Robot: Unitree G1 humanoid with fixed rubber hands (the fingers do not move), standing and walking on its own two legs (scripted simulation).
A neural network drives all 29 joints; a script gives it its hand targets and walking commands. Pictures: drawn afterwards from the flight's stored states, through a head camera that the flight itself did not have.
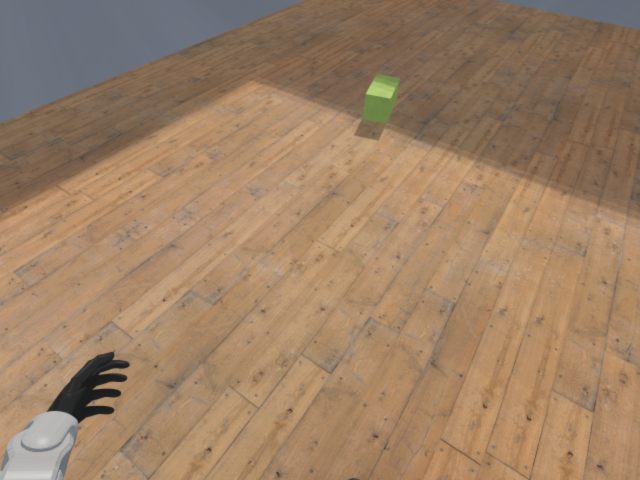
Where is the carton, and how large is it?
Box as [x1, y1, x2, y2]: [363, 74, 399, 123]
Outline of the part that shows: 377,74 365,94 363,118 385,123 395,102 399,78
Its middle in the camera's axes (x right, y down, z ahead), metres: +0.40 -0.87 +2.41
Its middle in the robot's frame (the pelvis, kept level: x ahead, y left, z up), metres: +2.28 -0.69 -0.68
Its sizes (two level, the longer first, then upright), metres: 0.292 0.152 0.164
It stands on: the floor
